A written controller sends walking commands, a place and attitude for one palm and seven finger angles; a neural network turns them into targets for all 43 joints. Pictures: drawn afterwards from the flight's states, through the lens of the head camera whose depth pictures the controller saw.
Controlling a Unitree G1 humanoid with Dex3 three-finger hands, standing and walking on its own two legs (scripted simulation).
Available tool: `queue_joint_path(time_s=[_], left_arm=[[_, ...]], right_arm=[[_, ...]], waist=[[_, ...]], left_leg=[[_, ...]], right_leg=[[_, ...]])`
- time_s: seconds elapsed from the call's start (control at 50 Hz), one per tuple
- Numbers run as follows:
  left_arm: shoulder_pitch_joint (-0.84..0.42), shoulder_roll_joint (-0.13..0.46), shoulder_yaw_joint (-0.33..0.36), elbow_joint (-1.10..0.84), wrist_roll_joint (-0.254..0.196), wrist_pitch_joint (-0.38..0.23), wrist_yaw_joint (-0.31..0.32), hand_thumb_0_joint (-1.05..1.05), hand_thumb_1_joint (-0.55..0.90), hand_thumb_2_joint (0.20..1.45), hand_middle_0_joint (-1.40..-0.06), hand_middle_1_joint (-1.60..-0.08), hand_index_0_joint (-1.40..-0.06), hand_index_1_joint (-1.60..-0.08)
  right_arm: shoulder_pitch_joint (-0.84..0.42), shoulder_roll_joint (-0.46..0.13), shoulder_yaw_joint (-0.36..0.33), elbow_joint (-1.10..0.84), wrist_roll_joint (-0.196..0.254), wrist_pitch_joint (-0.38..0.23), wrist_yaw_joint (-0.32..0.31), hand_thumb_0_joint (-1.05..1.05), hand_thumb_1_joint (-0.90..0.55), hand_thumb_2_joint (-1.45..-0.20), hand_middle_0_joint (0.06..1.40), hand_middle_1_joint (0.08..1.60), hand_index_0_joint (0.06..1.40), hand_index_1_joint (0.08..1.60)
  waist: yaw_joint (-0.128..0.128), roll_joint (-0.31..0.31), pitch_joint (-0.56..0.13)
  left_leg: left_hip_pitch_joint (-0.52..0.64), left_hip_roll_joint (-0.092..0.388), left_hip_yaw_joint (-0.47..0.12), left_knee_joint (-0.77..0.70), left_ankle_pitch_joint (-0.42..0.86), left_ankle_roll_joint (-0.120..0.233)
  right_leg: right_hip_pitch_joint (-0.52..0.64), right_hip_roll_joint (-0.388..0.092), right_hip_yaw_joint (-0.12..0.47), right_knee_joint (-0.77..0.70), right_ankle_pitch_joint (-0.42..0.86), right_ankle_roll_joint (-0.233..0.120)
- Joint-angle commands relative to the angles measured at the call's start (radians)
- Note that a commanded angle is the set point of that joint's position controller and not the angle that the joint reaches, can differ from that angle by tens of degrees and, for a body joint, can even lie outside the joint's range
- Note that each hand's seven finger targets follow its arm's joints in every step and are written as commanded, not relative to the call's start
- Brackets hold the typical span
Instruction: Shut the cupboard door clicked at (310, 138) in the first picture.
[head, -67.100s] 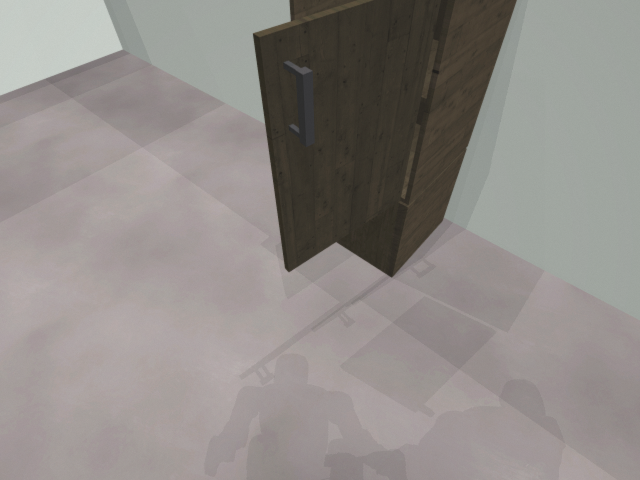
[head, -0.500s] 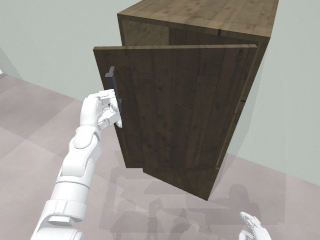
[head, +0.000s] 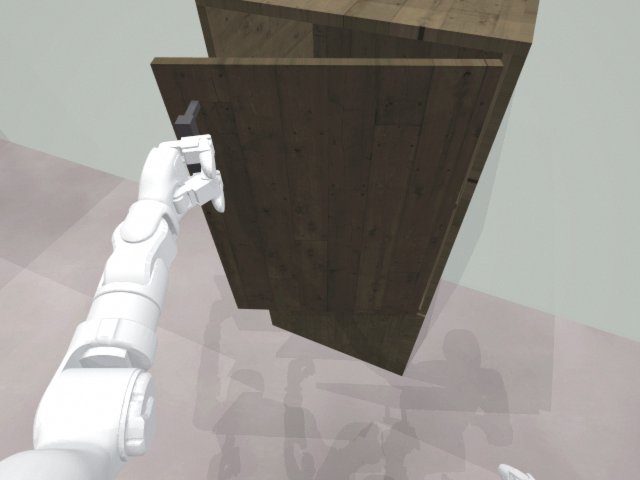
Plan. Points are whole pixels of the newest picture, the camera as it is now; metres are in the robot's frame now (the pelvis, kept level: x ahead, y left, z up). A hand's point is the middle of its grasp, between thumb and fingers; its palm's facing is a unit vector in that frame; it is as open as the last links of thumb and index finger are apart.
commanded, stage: push the door shut along its arc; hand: left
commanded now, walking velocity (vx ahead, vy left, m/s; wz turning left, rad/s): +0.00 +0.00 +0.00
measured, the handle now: (201, 153) +0.51 +0.17 +0.14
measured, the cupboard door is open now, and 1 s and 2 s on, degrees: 21 7 0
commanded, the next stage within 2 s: pull the fist back off the door in 1.34 s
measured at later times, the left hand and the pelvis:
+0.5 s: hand (242, 156) +0.49 +0.11 +0.15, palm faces -0.20 -0.98 -0.02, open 3.1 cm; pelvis +0.00 +0.02 -0.01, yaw +0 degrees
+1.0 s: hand (273, 128) +0.55 +0.07 +0.16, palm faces -0.33 -0.94 +0.02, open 3.1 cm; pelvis +0.01 +0.02 -0.02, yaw -1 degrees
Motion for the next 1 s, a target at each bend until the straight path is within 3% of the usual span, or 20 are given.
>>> queue_joint_path(time_s=[0.0,0.06,0.08,0.18,0.26,0.28,0.3,0.42,0.44,0.48,0.54,0.58,0.64,0.7,0.74,0.82,0.84,0.86,0.9,0.98], left_arm=[[-0.562,0.182,0.03,-0.158,-0.01,-0.087,-0.027,0.0,0.9,0.9,-1.3,-1.5,-1.3,-1.5],[-0.639,0.146,-0.012,-0.102,-0.002,-0.11,-0.039,0.0,0.9,0.9,-1.3,-1.5,-1.3,-1.5],[-0.656,0.184,0.016,-0.072,0.002,-0.115,-0.037,0.0,0.9,0.9,-1.3,-1.5,-1.3,-1.5],[-0.726,0.213,0.031,0.018,0.005,-0.156,-0.062,0.0,0.9,0.9,-1.3,-1.5,-1.3,-1.5],[-0.81,0.195,0.007,0.088,0.003,-0.18,-0.088,0.0,0.9,0.9,-1.3,-1.5,-1.3,-1.5],[-0.815,0.236,0.038,0.095,0.004,-0.189,-0.087,0.0,0.9,0.9,-1.3,-1.5,-1.3,-1.5],[-0.834,0.201,0.008,0.108,0.002,-0.192,-0.095,0.0,0.9,0.9,-1.3,-1.5,-1.3,-1.5],[-0.92,0.21,0.012,0.184,0.015,-0.213,-0.1,0.0,0.9,0.9,-1.3,-1.5,-1.3,-1.5],[-0.935,0.189,-0.006,0.207,0.017,-0.212,-0.103,0.0,0.9,0.9,-1.3,-1.5,-1.3,-1.5],[-0.95,0.256,0.048,0.234,0.025,-0.217,-0.101,0.0,0.9,0.9,-1.3,-1.5,-1.3,-1.5],[-0.963,0.3,0.087,0.287,0.029,-0.208,-0.107,0.0,0.9,0.9,-1.3,-1.5,-1.3,-1.5],[-0.981,0.331,0.1,0.284,0.043,-0.22,-0.112,0.0,0.9,0.9,-1.3,-1.5,-1.3,-1.5],[-0.99,0.297,0.064,0.272,0.056,-0.233,-0.131,0.0,0.9,0.9,-1.3,-1.5,-1.3,-1.5],[-1.015,0.304,0.072,0.28,0.05,-0.234,-0.145,0.0,0.9,0.9,-1.3,-1.5,-1.3,-1.5],[-1.018,0.326,0.087,0.323,0.048,-0.22,-0.156,0.0,0.9,0.9,-1.3,-1.5,-1.3,-1.5],[-1.092,0.313,0.066,0.339,0.052,-0.208,-0.164,0.0,0.9,0.9,-1.3,-1.5,-1.3,-1.5],[-1.126,0.276,0.03,0.323,0.052,-0.206,-0.166,0.0,0.9,0.9,-1.3,-1.5,-1.3,-1.5],[-1.121,0.321,0.075,0.339,0.055,-0.205,-0.161,0.0,0.9,0.9,-1.3,-1.5,-1.3,-1.5],[-1.149,0.301,0.053,0.33,0.055,-0.207,-0.162,0.0,0.9,0.9,-1.3,-1.5,-1.3,-1.5],[-1.141,0.363,0.108,0.415,0.065,-0.192,-0.156,0.0,0.9,0.9,-1.3,-1.5,-1.3,-1.5]], right_arm=[[-0.01,-0.13,-0.046,-0.114,-0.003,-0.051,-0.002,0.0,-0.9,-0.9,0.2,0.3,0.2,0.3],[0.006,-0.128,-0.047,-0.097,-0.004,-0.059,-0.001,0.0,-0.9,-0.9,0.2,0.3,0.2,0.3],[0.023,-0.136,-0.049,-0.086,-0.007,-0.059,-0.002,0.0,-0.9,-0.9,0.2,0.3,0.2,0.3],[0.057,-0.147,-0.051,-0.066,-0.016,-0.072,0.001,0.0,-0.9,-0.9,0.2,0.3,0.2,0.3],[0.079,-0.154,-0.048,-0.05,-0.018,-0.085,0.005,0.0,-0.9,-0.9,0.2,0.3,0.2,0.3],[0.089,-0.162,-0.053,-0.043,-0.021,-0.083,0.004,0.0,-0.9,-0.9,0.2,0.3,0.2,0.3],[0.089,-0.159,-0.049,-0.047,-0.02,-0.086,0.006,0.0,-0.9,-0.9,0.2,0.3,0.2,0.3],[0.134,-0.173,-0.055,-0.025,-0.029,-0.098,0.013,0.0,-0.9,-0.9,0.2,0.3,0.2,0.3],[0.141,-0.173,-0.054,-0.021,-0.031,-0.099,0.015,0.0,-0.9,-0.9,0.2,0.3,0.2,0.3],[0.169,-0.185,-0.061,-0.006,-0.037,-0.096,0.014,0.0,-0.9,-0.9,0.2,0.3,0.2,0.3],[0.185,-0.188,-0.057,-0.008,-0.042,-0.093,0.016,0.0,-0.9,-0.9,0.2,0.3,0.2,0.3],[0.205,-0.194,-0.062,-0.007,-0.046,-0.086,0.016,0.0,-0.9,-0.9,0.2,0.3,0.2,0.3],[0.21,-0.189,-0.064,-0.012,-0.048,-0.082,0.022,0.0,-0.9,-0.9,0.2,0.3,0.2,0.3],[0.233,-0.196,-0.07,-0.004,-0.052,-0.073,0.022,0.0,-0.9,-0.9,0.2,0.3,0.2,0.3],[0.247,-0.203,-0.071,0.002,-0.052,-0.066,0.02,0.0,-0.9,-0.9,0.2,0.3,0.2,0.3],[0.267,-0.208,-0.073,0.016,-0.055,-0.06,0.015,0.0,-0.9,-0.9,0.2,0.3,0.2,0.3],[0.268,-0.204,-0.072,0.018,-0.057,-0.059,0.017,0.0,-0.9,-0.9,0.2,0.3,0.2,0.3],[0.28,-0.209,-0.074,0.024,-0.061,-0.06,0.018,0.0,-0.9,-0.9,0.2,0.3,0.2,0.3],[0.283,-0.208,-0.073,0.027,-0.064,-0.057,0.018,0.0,-0.9,-0.9,0.2,0.3,0.2,0.3],[0.307,-0.216,-0.073,0.029,-0.071,-0.049,0.018,0.0,-0.9,-0.9,0.2,0.3,0.2,0.3]], waist=[[-0.041,-0.081,-0.309],[-0.06,-0.044,-0.312],[-0.061,-0.05,-0.315],[-0.071,-0.041,-0.379],[-0.101,-0.028,-0.362],[-0.098,-0.03,-0.38],[-0.109,-0.036,-0.377],[-0.131,-0.016,-0.391],[-0.143,-0.019,-0.38],[-0.142,-0.032,-0.408],[-0.143,-0.06,-0.423],[-0.142,-0.039,-0.45],[-0.145,0.039,-0.478],[-0.156,0.03,-0.485],[-0.165,-0.017,-0.461],[-0.19,0.002,-0.452],[-0.204,0.035,-0.457],[-0.192,0.026,-0.475],[-0.202,0.06,-0.499],[-0.21,0.009,-0.479]], left_leg=[[0.099,0.02,-0.045,-0.04,0.202,0.008],[0.116,0.019,-0.049,-0.03,0.189,0.007],[0.114,0.019,-0.053,-0.026,0.19,0.008],[0.111,0.019,-0.061,-0.014,0.194,0.005],[0.109,0.024,-0.079,-0.006,0.184,-0.001],[0.115,0.027,-0.078,0.0,0.199,-0.001],[0.11,0.026,-0.081,-0.002,0.193,-0.001],[0.124,0.035,-0.104,0.018,0.205,-0.011],[0.117,0.035,-0.103,0.021,0.194,-0.01],[0.111,0.037,-0.106,0.032,0.218,-0.009],[0.056,0.032,-0.099,0.042,0.215,-0.006],[0.057,0.031,-0.099,0.052,0.248,-0.007],[0.114,0.036,-0.103,0.073,0.301,-0.015],[0.129,0.041,-0.109,0.086,0.34,-0.017],[0.087,0.04,-0.107,0.087,0.312,-0.012],[0.097,0.042,-0.116,0.096,0.311,-0.011],[0.113,0.042,-0.118,0.099,0.318,-0.012],[0.118,0.043,-0.126,0.103,0.326,-0.014],[0.149,0.046,-0.134,0.113,0.374,-0.018],[0.071,0.036,-0.118,0.127,0.339,-0.007]], right_leg=[[0.101,-0.054,0.077,-0.064,0.288,0.045],[0.052,-0.049,0.075,-0.061,0.259,0.044],[0.048,-0.05,0.074,-0.06,0.253,0.044],[0.042,-0.048,0.075,-0.038,0.247,0.04],[-0.03,-0.041,0.066,-0.027,0.216,0.038],[-0.023,-0.042,0.066,-0.023,0.224,0.037],[-0.036,-0.04,0.064,-0.02,0.221,0.038],[-0.122,-0.034,0.055,0.002,0.193,0.036],[-0.139,-0.031,0.053,0.004,0.181,0.038],[-0.133,-0.031,0.054,0.012,0.198,0.036],[-0.101,-0.03,0.062,0.02,0.224,0.039],[-0.098,-0.03,0.061,0.034,0.25,0.038],[-0.15,-0.026,0.058,0.043,0.268,0.036],[-0.172,-0.019,0.051,0.047,0.282,0.037],[-0.163,-0.016,0.052,0.043,0.28,0.039],[-0.215,-0.014,0.048,0.045,0.263,0.041],[-0.237,-0.014,0.045,0.048,0.257,0.041],[-0.234,-0.013,0.045,0.051,0.255,0.039],[-0.26,-0.011,0.037,0.063,0.262,0.037],[-0.239,-0.01,0.042,0.067,0.272,0.04]])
